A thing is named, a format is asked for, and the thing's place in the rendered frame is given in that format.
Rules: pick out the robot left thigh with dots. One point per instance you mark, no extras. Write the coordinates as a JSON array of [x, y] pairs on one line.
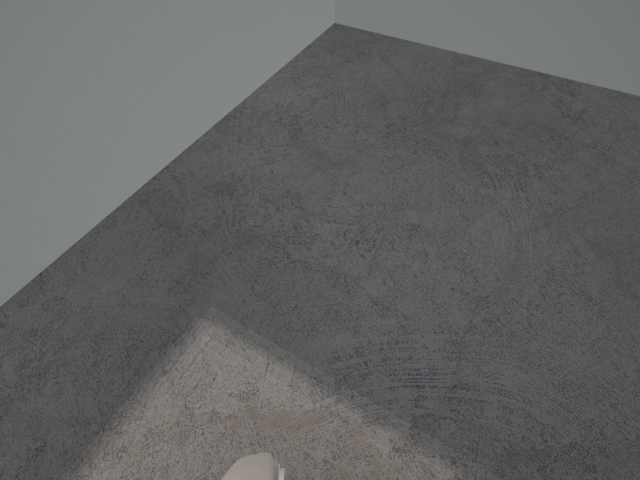
[[256, 467]]

